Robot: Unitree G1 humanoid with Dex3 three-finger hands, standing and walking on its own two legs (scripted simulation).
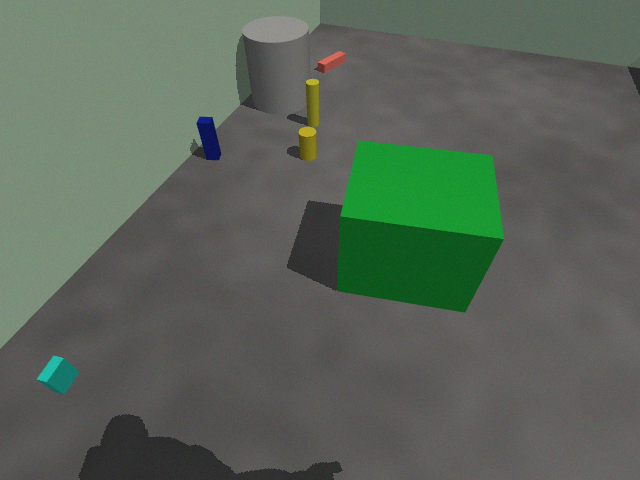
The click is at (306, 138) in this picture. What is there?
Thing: squat round
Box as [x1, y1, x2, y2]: [299, 127, 316, 160]
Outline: 303,127 299,130 300,157 305,160 311,160 316,156 315,129 312,127
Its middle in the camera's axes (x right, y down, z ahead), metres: -0.06 -0.50 +2.00
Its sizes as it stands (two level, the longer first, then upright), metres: 0.089 0.089 0.146
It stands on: the floor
